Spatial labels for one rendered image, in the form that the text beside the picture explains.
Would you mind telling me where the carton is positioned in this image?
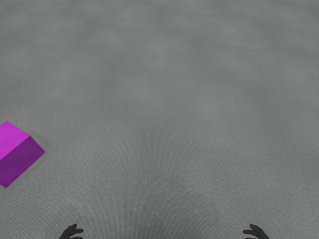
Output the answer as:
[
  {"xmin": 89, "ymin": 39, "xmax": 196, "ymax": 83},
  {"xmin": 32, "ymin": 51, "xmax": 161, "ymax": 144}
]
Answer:
[{"xmin": 0, "ymin": 120, "xmax": 46, "ymax": 188}]

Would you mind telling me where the left robot hand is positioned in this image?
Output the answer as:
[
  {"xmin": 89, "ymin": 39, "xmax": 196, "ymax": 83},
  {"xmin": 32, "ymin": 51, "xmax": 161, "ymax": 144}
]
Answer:
[{"xmin": 59, "ymin": 224, "xmax": 84, "ymax": 239}]

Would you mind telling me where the right robot hand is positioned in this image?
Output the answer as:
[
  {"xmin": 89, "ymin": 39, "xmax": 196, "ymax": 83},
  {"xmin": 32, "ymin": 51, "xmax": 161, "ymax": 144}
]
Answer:
[{"xmin": 242, "ymin": 224, "xmax": 270, "ymax": 239}]

